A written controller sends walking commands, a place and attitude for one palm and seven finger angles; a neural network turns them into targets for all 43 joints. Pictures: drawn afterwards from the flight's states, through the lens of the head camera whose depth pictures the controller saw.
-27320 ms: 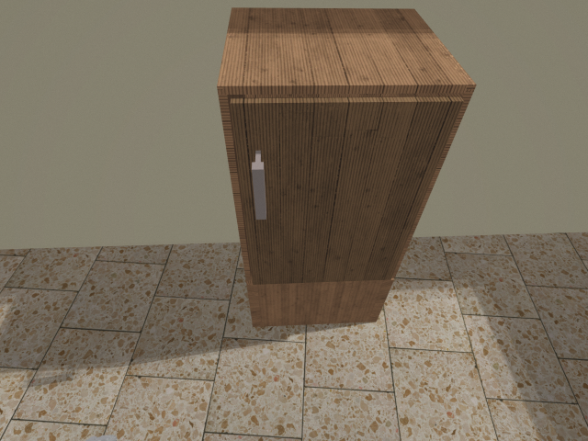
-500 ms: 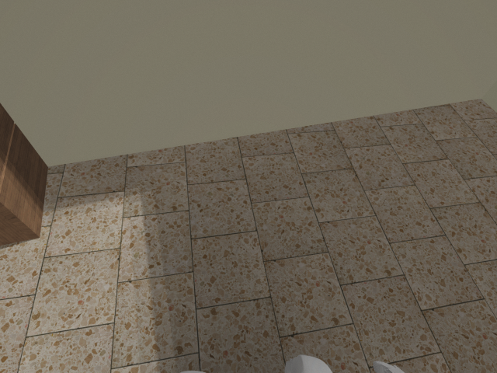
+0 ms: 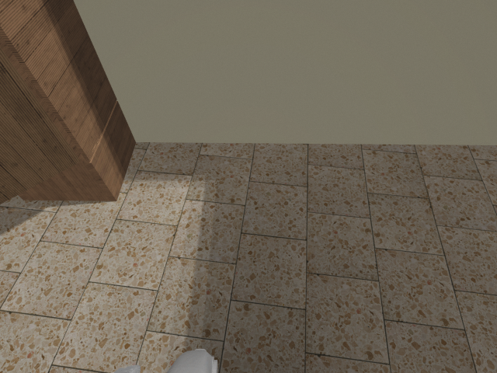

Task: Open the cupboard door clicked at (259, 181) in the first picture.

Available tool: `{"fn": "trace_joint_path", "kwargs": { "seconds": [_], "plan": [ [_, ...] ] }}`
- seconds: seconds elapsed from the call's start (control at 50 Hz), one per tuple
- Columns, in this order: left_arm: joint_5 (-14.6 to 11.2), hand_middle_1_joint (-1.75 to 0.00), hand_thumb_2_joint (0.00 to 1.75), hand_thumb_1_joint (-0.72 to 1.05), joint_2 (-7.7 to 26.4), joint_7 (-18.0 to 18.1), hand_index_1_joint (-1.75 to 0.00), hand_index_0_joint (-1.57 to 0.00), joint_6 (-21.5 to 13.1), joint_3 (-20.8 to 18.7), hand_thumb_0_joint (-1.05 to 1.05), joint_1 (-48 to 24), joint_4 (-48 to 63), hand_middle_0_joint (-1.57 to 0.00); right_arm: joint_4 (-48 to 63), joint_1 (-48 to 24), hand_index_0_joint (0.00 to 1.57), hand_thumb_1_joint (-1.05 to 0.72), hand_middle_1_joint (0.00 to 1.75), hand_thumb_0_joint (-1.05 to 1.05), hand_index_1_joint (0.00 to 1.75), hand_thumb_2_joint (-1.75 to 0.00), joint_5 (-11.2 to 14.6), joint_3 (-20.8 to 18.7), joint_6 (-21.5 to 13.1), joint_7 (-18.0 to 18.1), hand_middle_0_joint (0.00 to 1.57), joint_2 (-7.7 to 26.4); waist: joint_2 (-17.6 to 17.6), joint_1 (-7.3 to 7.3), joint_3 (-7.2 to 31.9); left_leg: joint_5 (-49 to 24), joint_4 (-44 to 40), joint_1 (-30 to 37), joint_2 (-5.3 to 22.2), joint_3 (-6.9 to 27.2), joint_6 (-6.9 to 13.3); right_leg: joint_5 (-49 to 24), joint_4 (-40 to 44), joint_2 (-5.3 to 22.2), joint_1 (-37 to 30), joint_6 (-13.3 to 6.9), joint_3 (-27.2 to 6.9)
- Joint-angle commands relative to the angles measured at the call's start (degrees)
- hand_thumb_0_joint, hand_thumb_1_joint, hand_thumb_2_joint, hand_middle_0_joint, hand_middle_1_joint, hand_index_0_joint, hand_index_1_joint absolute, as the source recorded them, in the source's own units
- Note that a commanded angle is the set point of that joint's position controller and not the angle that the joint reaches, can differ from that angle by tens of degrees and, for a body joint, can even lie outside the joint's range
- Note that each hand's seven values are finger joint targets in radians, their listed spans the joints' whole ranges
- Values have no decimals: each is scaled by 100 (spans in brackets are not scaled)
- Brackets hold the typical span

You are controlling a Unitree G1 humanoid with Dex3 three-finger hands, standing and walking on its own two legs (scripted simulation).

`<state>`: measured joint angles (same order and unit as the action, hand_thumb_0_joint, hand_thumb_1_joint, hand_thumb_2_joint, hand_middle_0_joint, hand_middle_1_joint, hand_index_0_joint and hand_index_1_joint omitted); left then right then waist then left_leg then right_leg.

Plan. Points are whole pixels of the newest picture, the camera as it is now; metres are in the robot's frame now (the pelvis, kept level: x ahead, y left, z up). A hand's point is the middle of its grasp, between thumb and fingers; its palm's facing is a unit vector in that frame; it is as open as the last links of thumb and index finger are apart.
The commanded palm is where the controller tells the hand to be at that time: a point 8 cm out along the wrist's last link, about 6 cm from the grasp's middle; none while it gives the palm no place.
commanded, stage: turn to face it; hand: left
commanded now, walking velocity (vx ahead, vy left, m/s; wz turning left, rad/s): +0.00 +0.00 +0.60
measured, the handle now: out of the picture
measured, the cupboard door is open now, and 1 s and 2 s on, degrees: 43 43 43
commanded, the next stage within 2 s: take the last steps up to it in 1.10 s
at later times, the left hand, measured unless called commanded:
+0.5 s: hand out of the picture +0.07 +0.25 -0.16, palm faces +0.28 -0.92 -0.26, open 7.4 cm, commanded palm none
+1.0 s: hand out of the picture -0.09 +0.18 -0.18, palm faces +0.60 -0.76 -0.24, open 7.4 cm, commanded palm none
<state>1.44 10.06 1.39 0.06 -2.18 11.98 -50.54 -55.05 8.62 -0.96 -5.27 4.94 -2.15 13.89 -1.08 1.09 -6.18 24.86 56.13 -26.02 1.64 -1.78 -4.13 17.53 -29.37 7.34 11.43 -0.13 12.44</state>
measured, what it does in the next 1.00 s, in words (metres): steps on the spot, turning left: left foot, then right foot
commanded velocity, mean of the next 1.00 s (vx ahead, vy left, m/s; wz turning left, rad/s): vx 0.00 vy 0.00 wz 0.52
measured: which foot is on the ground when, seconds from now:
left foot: up 0.00-0.12, down 0.14-0.58, up 0.60-0.98, down 1.00-1.00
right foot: down 0.00-0.12, up 0.14-0.56, down 0.58-1.00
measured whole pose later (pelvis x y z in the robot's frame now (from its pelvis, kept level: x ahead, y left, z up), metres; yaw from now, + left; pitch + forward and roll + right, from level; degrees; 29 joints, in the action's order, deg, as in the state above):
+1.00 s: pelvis +0.01 +0.00 -0.01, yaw +34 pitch +0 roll +1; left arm 1.5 12.8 1.1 0.2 -3.7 16.5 -54.1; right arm -54.6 4.9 -0.8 -3.9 3.0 -1.6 13.0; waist -2.6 -1.7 -5.7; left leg 18.2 33.9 -15.5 0.6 -4.5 -1.6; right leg 21.5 -35.7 9.1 12.6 1.2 15.5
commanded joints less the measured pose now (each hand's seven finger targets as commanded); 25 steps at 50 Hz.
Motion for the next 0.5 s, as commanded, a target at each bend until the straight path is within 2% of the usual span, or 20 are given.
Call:
{"fn": "trace_joint_path", "kwargs": {
  "seconds": [0.0,0.02,0.04,0.06,0.08,0.1,0.12,0.14,0.16,0.18,0.2,0.22,0.26,0.3,0.38,0.44,0.48],
  "plan": [
    [34,-30,90,90,1392,45,-30,-20,-61,-410,0,522,223,-20,665,-599,20,-90,30,0,30,-90,50,52,-233,20,20,190,-1119,-411,779,196,-1131,-14,-102,-390,95,-3473,398,1464,-995,-641,-729],
    [38,-30,90,90,1442,35,-30,-20,-53,-429,0,482,213,-20,673,-483,20,-90,30,0,30,-90,54,52,-254,27,20,216,-1173,-343,834,76,-1459,193,-126,-446,131,-3445,255,1484,-944,-587,-653],
    [25,-30,90,90,1448,18,-30,-20,-47,-448,0,429,217,-20,645,-335,20,-90,30,0,30,-90,49,41,-275,39,20,260,-1059,-253,911,-208,-1850,516,-172,-508,169,-3283,69,1471,-821,-488,-554],
    [8,-30,90,90,1431,-1,-30,-20,-35,-455,0,358,195,-20,614,-132,20,-90,30,0,30,-90,34,22,-301,36,20,346,-895,-114,991,-676,-2503,1049,-170,-475,217,-2950,-327,1397,-555,-291,-355],
    [-45,-30,90,90,1366,-27,-30,-20,-9,-450,0,310,262,-20,532,276,20,-90,30,0,30,-90,8,-54,-351,40,20,634,-285,141,1242,-1654,-3158,2068,70,-167,377,-2371,-1193,1240,130,-13,-112],
    [-88,-30,90,90,958,-90,-30,-20,25,-371,0,236,500,-20,494,679,20,-90,30,0,30,-90,-52,-242,-394,83,20,1387,1634,384,1431,-3767,-3349,3090,1754,2142,1188,981,-2621,311,1950,484,60],
    [-31,-30,90,90,854,-41,-30,-20,89,-256,0,-242,739,-20,372,1092,20,-90,30,0,30,-90,-26,-272,-333,141,20,1676,1637,560,1357,-4734,-3423,2785,2424,2614,1801,2303,-3338,57,2345,452,-644],
    [-17,-30,90,90,865,13,-30,-20,133,-269,0,-465,727,-20,369,1042,20,-90,30,0,30,-90,-29,-227,-357,213,20,1499,1535,517,1345,-4229,-3421,2597,2156,2469,1795,1975,-3652,59,2453,423,-1027],
    [-33,-30,90,90,867,7,-30,-20,121,-274,0,-547,640,-20,457,738,20,-90,30,0,30,-90,-38,-196,-369,283,20,1342,1567,397,1143,-3820,-3448,2274,1893,2233,1688,1608,-3831,60,2508,452,-1166],
    [-33,-30,90,90,905,-33,-30,-20,138,-300,0,-484,501,-20,563,373,20,-90,30,0,30,-90,-52,-142,-371,304,20,1192,1364,251,865,-3532,-3555,1869,1612,1906,1544,1203,-3885,60,2405,478,-1254],
    [-22,-30,90,90,913,-68,-30,-20,154,-305,0,-337,386,-20,614,163,20,-90,30,0,30,-90,-53,-91,-394,310,20,1079,1092,95,758,-3546,-3584,1756,1374,1630,1408,875,-3861,14,2313,499,-1248],
    [-14,-30,90,90,893,-89,-30,-20,157,-312,0,-247,317,-20,620,138,20,-90,30,0,30,-90,-46,-64,-423,312,20,1028,918,29,769,-3757,-3569,1802,1212,1444,1309,664,-3785,-43,2236,516,-1221],
    [-33,-30,90,90,878,-85,-30,-20,146,-296,0,-136,280,-20,614,179,20,-90,30,0,30,-90,-30,-49,-453,310,20,1006,811,-32,949,-4027,-3487,2015,1138,1345,1314,579,-3438,-108,2105,546,-1226],
    [-43,-30,90,90,855,-75,-30,-20,154,-284,0,-228,313,-20,585,245,20,-90,30,0,30,-90,-32,-62,-443,294,20,1036,803,6,945,-3901,-3501,1996,1114,1446,1346,573,-3164,-202,1989,564,-1202],
    [-50,-30,90,90,809,-66,-30,-20,154,-275,0,-433,467,-20,590,235,20,-90,30,0,30,-90,-60,-104,-400,267,20,1053,921,33,855,-3197,-3556,1717,1055,1782,1374,670,-2481,-358,1712,541,-1195],
    [-79,-30,90,90,770,-50,-30,-20,121,-254,0,-445,538,-20,607,186,20,-90,30,0,30,-90,-72,-145,-363,262,20,1044,1078,28,882,-3347,-3379,1511,932,2050,1332,715,-1570,-579,1164,467,-1112],
    [-97,-30,90,90,787,-28,-30,-20,78,-265,0,-162,487,-20,662,43,20,-90,30,0,30,-90,-64,-171,-339,264,20,1045,1140,-109,972,-3444,-3148,1235,859,2203,1283,426,-857,-706,518,414,-1071]
  ]
}}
